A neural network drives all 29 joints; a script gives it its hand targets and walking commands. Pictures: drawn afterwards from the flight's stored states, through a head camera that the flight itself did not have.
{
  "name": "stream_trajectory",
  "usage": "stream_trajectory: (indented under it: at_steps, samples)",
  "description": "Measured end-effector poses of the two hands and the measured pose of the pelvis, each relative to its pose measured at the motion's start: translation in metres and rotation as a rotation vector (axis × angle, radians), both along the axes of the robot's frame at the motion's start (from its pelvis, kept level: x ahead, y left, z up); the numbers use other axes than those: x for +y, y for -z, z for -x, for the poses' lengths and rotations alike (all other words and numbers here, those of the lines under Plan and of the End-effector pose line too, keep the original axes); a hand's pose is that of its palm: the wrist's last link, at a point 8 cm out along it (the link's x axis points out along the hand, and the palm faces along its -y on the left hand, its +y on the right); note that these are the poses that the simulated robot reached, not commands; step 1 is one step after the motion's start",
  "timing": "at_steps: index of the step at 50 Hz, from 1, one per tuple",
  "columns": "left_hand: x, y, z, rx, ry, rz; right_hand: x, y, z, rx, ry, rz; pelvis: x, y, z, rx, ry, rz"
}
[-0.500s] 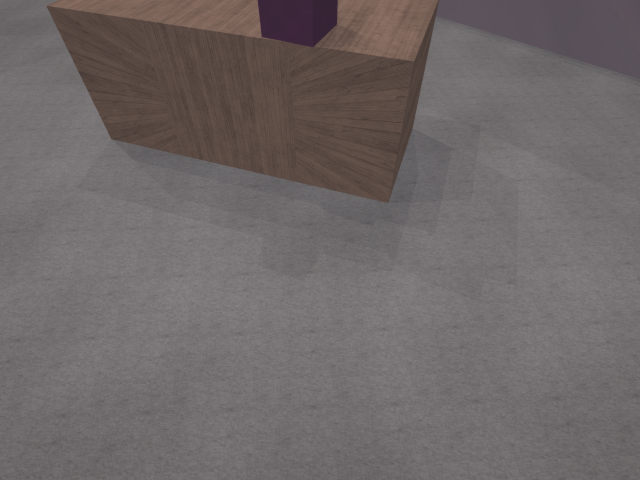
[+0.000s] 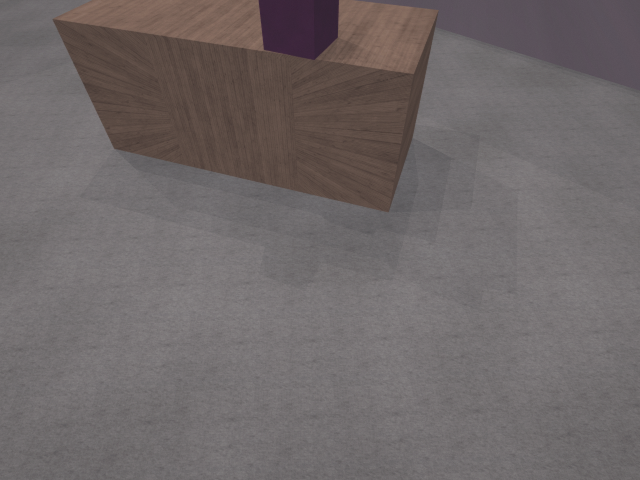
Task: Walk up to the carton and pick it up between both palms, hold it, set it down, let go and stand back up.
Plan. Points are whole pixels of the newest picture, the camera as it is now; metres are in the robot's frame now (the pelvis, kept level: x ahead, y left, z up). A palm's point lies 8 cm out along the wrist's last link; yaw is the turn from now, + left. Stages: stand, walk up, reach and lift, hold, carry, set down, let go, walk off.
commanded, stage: stand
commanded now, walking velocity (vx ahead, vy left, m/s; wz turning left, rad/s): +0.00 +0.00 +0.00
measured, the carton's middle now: (300, 5) +1.55 +0.06 -0.01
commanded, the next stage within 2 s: walk up in 0.86 s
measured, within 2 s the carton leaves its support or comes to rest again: neither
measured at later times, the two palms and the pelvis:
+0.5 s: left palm out of the picture -0.02 +0.20 -0.15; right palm out of the picture -0.02 -0.19 -0.15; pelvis +0.00 +0.00 +0.00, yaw +0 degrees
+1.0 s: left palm out of the picture -0.03 +0.21 -0.15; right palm out of the picture -0.02 -0.18 -0.15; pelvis +0.00 +0.01 +0.01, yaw +0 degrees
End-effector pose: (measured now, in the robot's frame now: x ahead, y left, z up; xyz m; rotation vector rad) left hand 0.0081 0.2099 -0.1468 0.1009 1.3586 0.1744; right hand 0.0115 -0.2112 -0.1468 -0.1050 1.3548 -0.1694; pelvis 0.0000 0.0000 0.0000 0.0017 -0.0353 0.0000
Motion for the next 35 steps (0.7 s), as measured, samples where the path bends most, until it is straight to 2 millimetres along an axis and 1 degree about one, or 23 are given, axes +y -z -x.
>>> stream_trajectory:
  at_steps: [7, 14, 23, 35]
  samples:
    - [-0.005, 0.001, 0.016, 0.056, -0.01, 0.013, 0.007, 0.001, 0.015, 0.053, 0.01, -0.012, 0.001, -0.002, -0.001, -0.011, 0.0, 0.0]
    - [-0.009, 0.001, 0.025, 0.09, -0.012, 0.023, 0.013, 0.0, 0.025, 0.084, 0.013, -0.021, 0.002, -0.004, 0.0, -0.018, 0.0, 0.0]
    - [-0.011, 0.001, 0.031, 0.111, -0.01, 0.031, 0.019, 0.0, 0.031, 0.102, 0.013, -0.027, 0.004, -0.005, 0.0, -0.021, 0.0, 0.0]
    - [-0.01, 0.001, 0.035, 0.125, -0.008, 0.037, 0.025, 0.0, 0.036, 0.112, 0.013, -0.033, 0.008, -0.005, 0.001, -0.019, 0.0, 0.0]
